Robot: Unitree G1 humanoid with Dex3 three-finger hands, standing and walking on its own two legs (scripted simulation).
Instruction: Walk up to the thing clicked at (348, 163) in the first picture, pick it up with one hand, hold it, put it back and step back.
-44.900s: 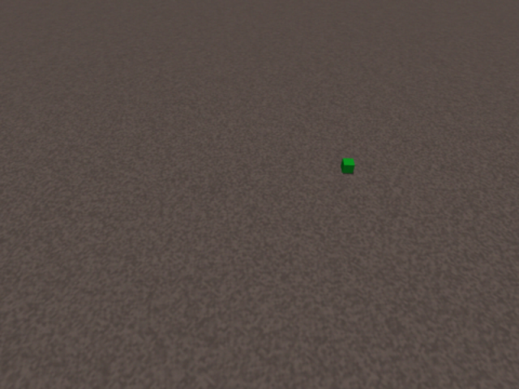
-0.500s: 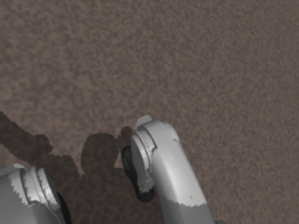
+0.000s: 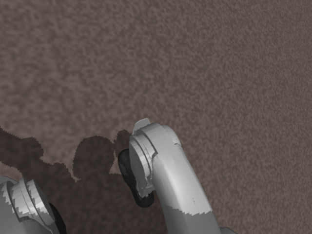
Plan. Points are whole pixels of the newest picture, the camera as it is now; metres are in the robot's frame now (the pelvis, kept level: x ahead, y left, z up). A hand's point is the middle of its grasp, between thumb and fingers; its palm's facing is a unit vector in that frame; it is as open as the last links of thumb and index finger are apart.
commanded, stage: open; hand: left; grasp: from above
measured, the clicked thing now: out of the picture +0.49 +0.29 -0.28
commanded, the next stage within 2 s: withdraw in 1.14 s
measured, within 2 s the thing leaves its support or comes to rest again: neither
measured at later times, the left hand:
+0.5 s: hand out of the picture +0.48 +0.29 -0.25, palm faces -0.36 -0.24 -0.90, open 10.4 cm
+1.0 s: hand out of the picture +0.48 +0.29 -0.25, palm faces -0.37 -0.25 -0.90, open 12.4 cm
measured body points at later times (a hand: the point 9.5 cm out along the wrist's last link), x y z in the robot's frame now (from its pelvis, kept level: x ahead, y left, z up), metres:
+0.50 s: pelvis +0.00 +0.00 +0.01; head +0.29 +0.11 +0.33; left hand +0.49 +0.30 -0.19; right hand -0.01 -0.24 -0.03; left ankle +0.06 +0.13 -0.28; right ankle +0.13 -0.13 -0.28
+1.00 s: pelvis +0.00 +0.00 +0.01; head +0.30 +0.11 +0.32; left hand +0.49 +0.30 -0.20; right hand -0.01 -0.24 -0.03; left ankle +0.06 +0.13 -0.28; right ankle +0.13 -0.13 -0.28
